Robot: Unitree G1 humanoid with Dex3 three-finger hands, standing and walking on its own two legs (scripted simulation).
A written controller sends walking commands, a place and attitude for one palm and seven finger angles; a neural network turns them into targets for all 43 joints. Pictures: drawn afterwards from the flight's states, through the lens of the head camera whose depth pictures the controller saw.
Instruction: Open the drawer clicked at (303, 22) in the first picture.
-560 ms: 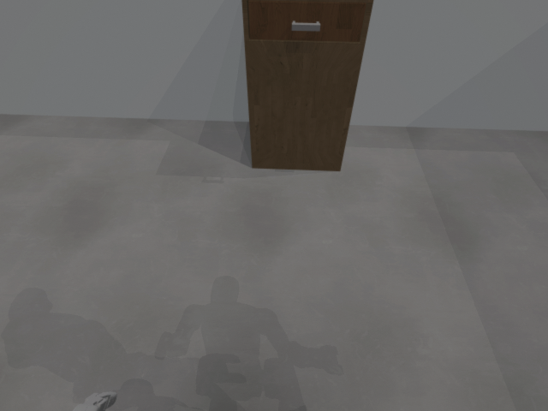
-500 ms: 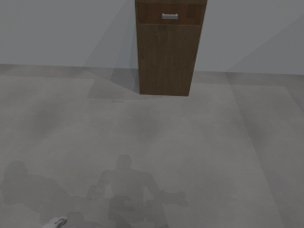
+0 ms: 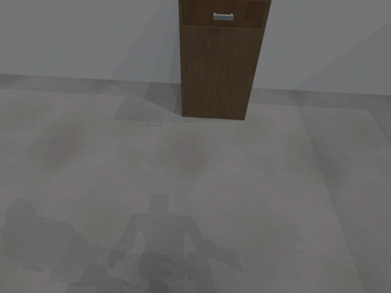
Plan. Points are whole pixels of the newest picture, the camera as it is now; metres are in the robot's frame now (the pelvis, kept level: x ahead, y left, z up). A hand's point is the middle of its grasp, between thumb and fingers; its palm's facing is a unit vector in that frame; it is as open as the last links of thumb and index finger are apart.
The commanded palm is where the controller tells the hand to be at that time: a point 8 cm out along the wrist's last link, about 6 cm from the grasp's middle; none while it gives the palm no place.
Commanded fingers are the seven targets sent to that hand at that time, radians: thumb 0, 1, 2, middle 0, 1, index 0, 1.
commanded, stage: stand and wait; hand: left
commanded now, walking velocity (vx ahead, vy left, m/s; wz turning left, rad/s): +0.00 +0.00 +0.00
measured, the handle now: (223, 15) +1.48 -0.07 +0.00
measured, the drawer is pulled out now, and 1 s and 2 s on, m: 0.00 0.00 0.00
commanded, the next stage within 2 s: look at it before walking up in 0.26 s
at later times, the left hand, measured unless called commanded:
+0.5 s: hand out of the picture +0.07 +0.25 -0.15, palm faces -0.03 -0.94 -0.33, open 7.4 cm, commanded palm none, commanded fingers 0.00 0.90 0.90 -0.20 -0.30 -0.20 -0.30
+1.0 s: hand out of the picture +0.08 +0.25 -0.15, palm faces -0.03 -0.94 -0.33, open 7.4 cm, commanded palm none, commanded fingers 0.00 0.90 0.90 -0.20 -0.30 -0.20 -0.30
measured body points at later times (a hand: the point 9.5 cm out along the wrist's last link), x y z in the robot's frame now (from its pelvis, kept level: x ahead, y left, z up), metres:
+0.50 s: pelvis +0.00 +0.00 +0.00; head +0.00 +0.00 +0.45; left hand +0.08 +0.30 -0.13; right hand +0.08 -0.29 -0.13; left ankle +0.01 +0.13 -0.74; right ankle +0.01 -0.12 -0.74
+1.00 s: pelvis +0.01 +0.00 +0.00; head +0.01 +0.00 +0.45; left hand +0.08 +0.30 -0.13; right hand +0.08 -0.29 -0.13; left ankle +0.01 +0.13 -0.74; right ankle +0.01 -0.12 -0.74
